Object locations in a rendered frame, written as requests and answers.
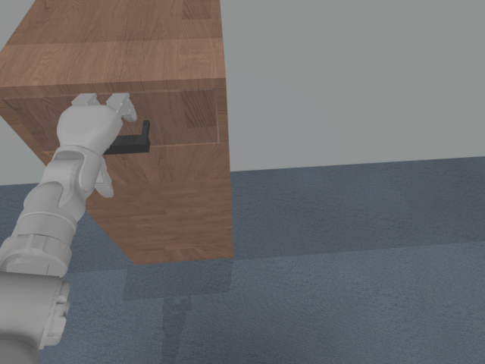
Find left robot forearm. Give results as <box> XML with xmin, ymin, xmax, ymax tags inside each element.
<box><xmin>0</xmin><ymin>145</ymin><xmax>102</xmax><ymax>278</ymax></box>

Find cabinet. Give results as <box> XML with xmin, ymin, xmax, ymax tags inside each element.
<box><xmin>0</xmin><ymin>0</ymin><xmax>234</xmax><ymax>265</ymax></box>

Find robot left hand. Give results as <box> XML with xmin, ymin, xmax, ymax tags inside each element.
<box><xmin>57</xmin><ymin>93</ymin><xmax>137</xmax><ymax>198</ymax></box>

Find drawer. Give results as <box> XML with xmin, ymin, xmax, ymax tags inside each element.
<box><xmin>2</xmin><ymin>88</ymin><xmax>217</xmax><ymax>152</ymax></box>

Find left robot upper arm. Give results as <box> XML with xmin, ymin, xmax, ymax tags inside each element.
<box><xmin>0</xmin><ymin>271</ymin><xmax>70</xmax><ymax>364</ymax></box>

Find handle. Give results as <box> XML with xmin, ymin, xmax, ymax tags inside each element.
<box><xmin>103</xmin><ymin>120</ymin><xmax>150</xmax><ymax>155</ymax></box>

